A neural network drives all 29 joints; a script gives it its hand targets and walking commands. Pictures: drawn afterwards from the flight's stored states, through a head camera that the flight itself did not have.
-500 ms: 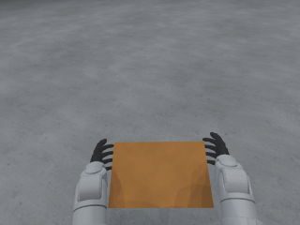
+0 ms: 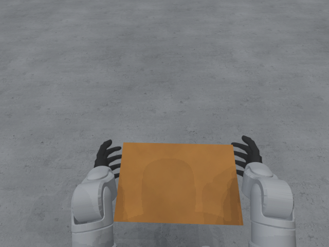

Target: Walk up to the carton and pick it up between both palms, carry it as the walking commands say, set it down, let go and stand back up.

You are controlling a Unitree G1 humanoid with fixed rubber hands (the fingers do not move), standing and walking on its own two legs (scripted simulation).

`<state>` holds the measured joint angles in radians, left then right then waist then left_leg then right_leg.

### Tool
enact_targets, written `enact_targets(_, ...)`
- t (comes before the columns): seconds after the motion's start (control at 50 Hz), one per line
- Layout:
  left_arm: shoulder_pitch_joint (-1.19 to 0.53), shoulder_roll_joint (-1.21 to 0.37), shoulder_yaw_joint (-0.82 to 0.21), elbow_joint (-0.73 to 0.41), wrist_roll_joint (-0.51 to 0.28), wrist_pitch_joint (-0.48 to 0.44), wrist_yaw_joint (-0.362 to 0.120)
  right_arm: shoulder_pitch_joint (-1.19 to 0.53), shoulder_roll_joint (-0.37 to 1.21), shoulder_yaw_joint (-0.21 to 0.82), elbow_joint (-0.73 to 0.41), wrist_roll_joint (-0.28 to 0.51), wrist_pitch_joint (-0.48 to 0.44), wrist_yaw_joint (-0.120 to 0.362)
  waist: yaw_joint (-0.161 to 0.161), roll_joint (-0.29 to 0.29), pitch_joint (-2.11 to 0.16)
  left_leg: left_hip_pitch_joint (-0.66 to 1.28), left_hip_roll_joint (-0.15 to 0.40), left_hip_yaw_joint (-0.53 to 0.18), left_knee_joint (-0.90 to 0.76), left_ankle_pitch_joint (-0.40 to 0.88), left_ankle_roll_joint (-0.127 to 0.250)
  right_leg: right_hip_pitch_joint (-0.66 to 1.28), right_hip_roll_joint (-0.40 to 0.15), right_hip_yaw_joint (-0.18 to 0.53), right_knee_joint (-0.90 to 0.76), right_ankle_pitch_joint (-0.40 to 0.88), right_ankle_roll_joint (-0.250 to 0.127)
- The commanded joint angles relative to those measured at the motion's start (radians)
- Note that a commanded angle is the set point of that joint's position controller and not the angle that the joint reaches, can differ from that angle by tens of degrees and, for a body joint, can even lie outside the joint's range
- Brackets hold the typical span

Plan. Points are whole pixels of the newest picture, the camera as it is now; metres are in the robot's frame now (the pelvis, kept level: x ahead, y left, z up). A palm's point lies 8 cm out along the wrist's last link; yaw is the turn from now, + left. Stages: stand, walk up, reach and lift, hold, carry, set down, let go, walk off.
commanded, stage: carry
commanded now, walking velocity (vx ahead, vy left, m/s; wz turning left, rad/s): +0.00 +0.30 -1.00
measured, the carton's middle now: (176, 186) +0.28 -0.01 -0.02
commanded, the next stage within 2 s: none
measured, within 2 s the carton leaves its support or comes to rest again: neither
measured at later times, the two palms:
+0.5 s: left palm (107, 143) +0.34 +0.14 +0.09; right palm (256, 205) +0.19 -0.14 +0.10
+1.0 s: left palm (119, 133) +0.38 +0.12 +0.08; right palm out of the picture +0.10 -0.06 +0.09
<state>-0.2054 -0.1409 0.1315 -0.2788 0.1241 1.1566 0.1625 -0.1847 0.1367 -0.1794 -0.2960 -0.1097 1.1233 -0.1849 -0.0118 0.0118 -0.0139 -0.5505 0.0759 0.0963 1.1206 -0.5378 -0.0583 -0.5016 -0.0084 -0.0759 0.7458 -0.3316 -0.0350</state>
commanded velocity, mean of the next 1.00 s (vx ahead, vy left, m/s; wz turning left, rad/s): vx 0.00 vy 0.30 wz -1.00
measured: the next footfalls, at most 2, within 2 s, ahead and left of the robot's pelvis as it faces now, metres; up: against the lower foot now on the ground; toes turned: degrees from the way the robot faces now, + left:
left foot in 0.22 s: +0.08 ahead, +0.22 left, +0.00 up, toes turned -11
right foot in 0.52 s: +0.00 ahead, +0.05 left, +0.00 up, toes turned -42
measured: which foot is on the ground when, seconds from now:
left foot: up 0.00-0.20, down 0.22-0.52, up 0.54-0.82, down 0.84-1.00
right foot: down 0.00-0.24, up 0.26-0.50, down 0.52-0.84, up 0.86-1.00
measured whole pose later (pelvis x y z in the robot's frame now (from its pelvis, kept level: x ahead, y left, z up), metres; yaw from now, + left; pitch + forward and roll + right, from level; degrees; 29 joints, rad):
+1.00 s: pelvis +0.09 +0.27 +0.02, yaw -61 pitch +5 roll -1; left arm -0.17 -0.13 0.15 -0.37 0.11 1.21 0.19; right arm -0.20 0.14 -0.14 -0.28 -0.14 1.14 -0.15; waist 0.03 -0.05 -0.03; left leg -0.37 0.12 0.20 0.63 -0.33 0.00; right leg -0.63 -0.04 -0.09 1.17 -0.48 0.03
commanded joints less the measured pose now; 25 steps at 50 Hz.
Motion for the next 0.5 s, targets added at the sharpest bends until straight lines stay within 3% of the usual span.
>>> enact_targets(0.0, -0.537, -0.923, -0.72, -0.163, -0.448, 0.0, -0.363, -0.572, 0.936, 0.825, -0.103, 0.484, 0.035, 0.39, 0.028, -0.124, -0.343, -0.147, 0.044, -0.12, 0.016, 0.089, -0.031, 0.334, -0.295, 0.463, -0.298, 0.3, -0.121)
enact_targets(0.04, -0.531, -0.91, -0.716, -0.199, -0.453, -0.004, -0.357, -0.564, 0.952, 0.821, -0.117, 0.495, 0.031, 0.383, 0.032, -0.154, -0.355, -0.078, -0.006, -0.071, -0.081, 0.108, -0.033, 0.304, -0.247, 0.424, -0.293, 0.304, -0.102)
enact_targets(0.1, -0.44, -0.862, -0.701, -0.204, -0.432, 0.008, -0.351, -0.468, 0.948, 0.795, -0.072, 0.471, 0.043, 0.372, 0.036, -0.221, -0.387, -0.013, -0.053, -0.052, -0.23, 0.069, -0.027, 0.324, -0.23, 0.451, -0.278, 0.33, -0.089)
enact_targets(0.16, -0.399, -0.838, -0.702, -0.197, -0.421, 0.024, -0.353, -0.437, 0.947, 0.788, -0.052, 0.451, 0.052, 0.367, 0.034, -0.291, -0.396, 0.11, -0.097, -0.028, -0.436, 0.077, -0.006, 0.265, -0.194, 0.446, -0.257, 0.33, -0.05)
enact_targets(0.18, -0.402, -0.835, -0.706, -0.196, -0.422, 0.029, -0.354, -0.432, 0.948, 0.785, -0.045, 0.446, 0.055, 0.366, 0.027, -0.3, -0.4, 0.204, -0.111, 0.0, -0.551, 0.098, 0.01, 0.209, -0.164, 0.402, -0.235, 0.337, -0.022)
enact_targets(0.2, -0.412, -0.829, -0.708, -0.194, -0.423, 0.036, -0.354, -0.409, 0.95, 0.781, -0.029, 0.437, 0.057, 0.366, 0.005, -0.267, -0.401, 0.389, -0.117, 0.064, -0.755, 0.178, 0.033, 0.096, -0.088, 0.284, -0.179, 0.322, 0.045)
enact_targets(0.22, -0.407, -0.823, -0.712, -0.193, -0.424, 0.041, -0.356, -0.409, 0.946, 0.775, -0.028, 0.427, 0.056, 0.364, 0.002, -0.061, -0.4, 0.553, 0.057, -0.072, -0.849, 0.219, 0.073, -0.055, 0.013, 0.147, 0.001, 0.094, 0.071)
enact_targets(0.24, -0.45, -0.824, -0.727, -0.202, -0.434, 0.05, -0.357, -0.418, 0.945, 0.752, -0.004, 0.41, 0.05, 0.367, 0.016, 0.284, -0.384, 0.553, 0.372, -0.364, -0.83, 0.35, 0.205, -0.294, 0.088, -0.025, 0.289, -0.286, 0.082)
enact_targets(0.26, -0.507, -0.84, -0.743, -0.19, -0.448, 0.054, -0.363, -0.399, 0.954, 0.738, -0.007, 0.386, 0.049, 0.366, 0.013, 0.336, -0.365, 0.502, 0.409, -0.312, -0.762, 0.581, 0.286, -0.283, -0.006, -0.005, 0.466, -0.336, 0.063)
enact_targets(0.28, -0.52, -0.849, -0.743, -0.175, -0.455, 0.048, -0.371, -0.4, 0.961, 0.733, -0.012, 0.38, 0.047, 0.363, 0.009, 0.224, -0.329, 0.448, 0.347, -0.204, -0.728, 0.702, 0.276, -0.241, -0.018, 0.003, 0.542, -0.27, 0.042)
enact_targets(0.3, -0.561, -0.866, -0.766, -0.19, -0.482, 0.04, -0.374, -0.443, 0.962, 0.743, -0.039, 0.39, 0.041, 0.363, 0.008, 0.154, -0.297, 0.437, 0.301, -0.102, -0.7, 0.756, 0.257, -0.23, -0.034, -0.008, 0.555, -0.197, 0.047)
enact_targets(0.32, -0.575, -0.88, -0.773, -0.192, -0.496, 0.038, -0.375, -0.458, 0.954, 0.737, -0.051, 0.391, 0.038, 0.363, 0.007, 0.147, -0.286, 0.475, 0.267, -0.032, -0.662, 0.798, 0.238, -0.239, -0.051, -0.016, 0.498, -0.15, 0.051)
enact_targets(0.36, -0.541, -0.878, -0.766, -0.171, -0.499, 0.038, -0.37, -0.45, 0.944, 0.718, -0.037, 0.38, 0.038, 0.362, 0.005, 0.164, -0.295, 0.503, 0.219, 0.065, -0.593, 0.875, 0.205, -0.18, -0.034, -0.066, 0.32, -0.121, 0.056)
enact_targets(0.44, -0.472, -0.853, -0.739, -0.122, -0.481, 0.044, -0.37, -0.366, 0.935, 0.725, 0.011, 0.357, 0.042, 0.359, -0.006, 0.21, -0.327, 0.518, 0.239, 0.112, -0.484, 0.934, 0.173, 0.007, 0.006, -0.128, 0.009, -0.082, 0.022)
enact_targets(0.46, -0.457, -0.85, -0.731, -0.101, -0.474, 0.045, -0.373, -0.354, 0.932, 0.731, 0.023, 0.353, 0.042, 0.359, 0.001, 0.181, -0.335, 0.504, 0.236, 0.13, -0.411, 0.908, 0.157, 0.061, 0.007, -0.121, -0.086, -0.054, 0.015)
enact_targets(0.48, -0.449, -0.855, -0.728, -0.078, -0.465, 0.045, -0.377, -0.345, 0.922, 0.738, 0.038, 0.351, 0.043, 0.359, 0.017, 0.11, -0.347, 0.414, 0.225, 0.165, -0.319, 0.835, 0.11, 0.187, -0.028, -0.084, -0.246, 0.082, 0.01)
